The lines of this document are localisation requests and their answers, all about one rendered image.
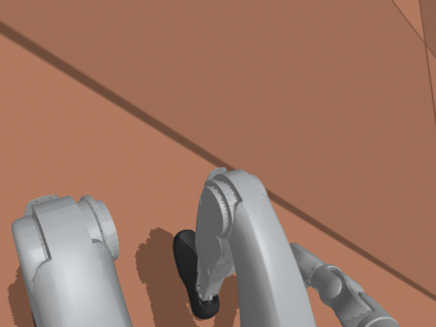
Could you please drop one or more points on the right robot arm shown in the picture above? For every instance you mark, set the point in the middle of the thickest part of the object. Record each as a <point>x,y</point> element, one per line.
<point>347,299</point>

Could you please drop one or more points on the right robot hand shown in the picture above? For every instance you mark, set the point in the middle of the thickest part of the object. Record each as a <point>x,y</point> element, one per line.
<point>306,261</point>

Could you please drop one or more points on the right robot foot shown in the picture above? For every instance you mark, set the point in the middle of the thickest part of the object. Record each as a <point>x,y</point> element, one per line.
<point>186,259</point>

